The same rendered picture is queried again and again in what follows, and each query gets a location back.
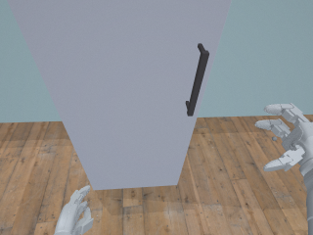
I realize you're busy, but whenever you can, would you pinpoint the left robot hand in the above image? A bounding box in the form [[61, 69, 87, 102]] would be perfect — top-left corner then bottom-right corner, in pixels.
[[54, 185, 94, 235]]

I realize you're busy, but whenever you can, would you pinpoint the fridge door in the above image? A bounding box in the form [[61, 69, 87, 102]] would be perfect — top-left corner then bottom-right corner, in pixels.
[[7, 0, 232, 191]]

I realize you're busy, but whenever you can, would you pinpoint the right robot hand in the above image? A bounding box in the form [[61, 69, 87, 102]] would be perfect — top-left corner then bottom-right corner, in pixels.
[[255, 103, 313, 171]]

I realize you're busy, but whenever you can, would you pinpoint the right robot forearm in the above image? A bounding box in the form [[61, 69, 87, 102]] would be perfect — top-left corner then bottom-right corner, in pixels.
[[299, 158, 313, 235]]

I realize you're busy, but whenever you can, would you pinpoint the handle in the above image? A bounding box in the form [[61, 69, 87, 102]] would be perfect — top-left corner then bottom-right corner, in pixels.
[[186, 43, 209, 117]]

